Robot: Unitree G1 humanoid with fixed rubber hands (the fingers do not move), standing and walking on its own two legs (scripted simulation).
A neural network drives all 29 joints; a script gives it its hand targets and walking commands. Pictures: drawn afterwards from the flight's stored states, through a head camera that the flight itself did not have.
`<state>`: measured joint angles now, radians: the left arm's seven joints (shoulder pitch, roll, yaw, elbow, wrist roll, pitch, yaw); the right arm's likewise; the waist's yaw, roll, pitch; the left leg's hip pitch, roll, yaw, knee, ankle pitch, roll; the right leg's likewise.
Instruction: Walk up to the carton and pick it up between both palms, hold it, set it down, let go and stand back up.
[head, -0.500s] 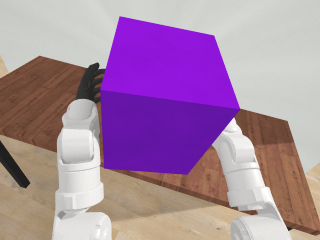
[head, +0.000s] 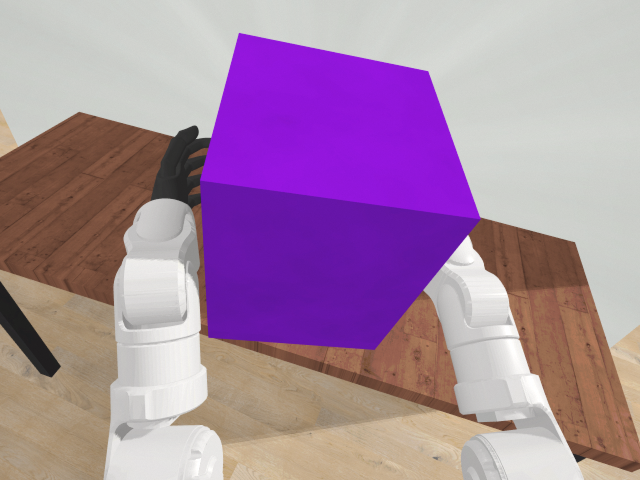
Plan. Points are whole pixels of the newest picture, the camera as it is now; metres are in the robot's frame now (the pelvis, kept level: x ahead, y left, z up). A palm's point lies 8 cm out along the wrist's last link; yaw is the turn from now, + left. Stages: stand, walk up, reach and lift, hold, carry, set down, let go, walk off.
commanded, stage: hold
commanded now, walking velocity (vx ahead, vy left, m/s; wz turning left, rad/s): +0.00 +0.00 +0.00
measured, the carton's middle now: (314, 209) +0.37 +0.01 +0.20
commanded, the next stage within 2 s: set down in 0.74 s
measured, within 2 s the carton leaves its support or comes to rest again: neither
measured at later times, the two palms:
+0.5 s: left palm (174, 201) +0.36 +0.15 +0.20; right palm (435, 225) +0.36 -0.14 +0.18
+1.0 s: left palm (176, 198) +0.36 +0.15 +0.21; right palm (437, 225) +0.36 -0.14 +0.19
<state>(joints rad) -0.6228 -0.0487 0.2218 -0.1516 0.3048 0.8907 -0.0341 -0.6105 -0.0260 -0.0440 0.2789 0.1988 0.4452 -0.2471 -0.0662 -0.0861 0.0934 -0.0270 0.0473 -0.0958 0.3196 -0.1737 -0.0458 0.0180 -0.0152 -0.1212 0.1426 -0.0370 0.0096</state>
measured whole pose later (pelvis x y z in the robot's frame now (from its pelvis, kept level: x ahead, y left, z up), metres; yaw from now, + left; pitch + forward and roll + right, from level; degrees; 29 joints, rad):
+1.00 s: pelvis +0.00 +0.00 +0.00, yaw +1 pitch -8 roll -2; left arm -0.62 -0.07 0.24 -0.12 0.33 0.78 -0.08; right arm -0.59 0.01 -0.08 0.28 0.13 0.36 -0.23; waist -0.08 -0.09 0.12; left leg -0.01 0.04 -0.11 0.31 -0.17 -0.04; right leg 0.05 -0.02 -0.14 0.14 -0.04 0.01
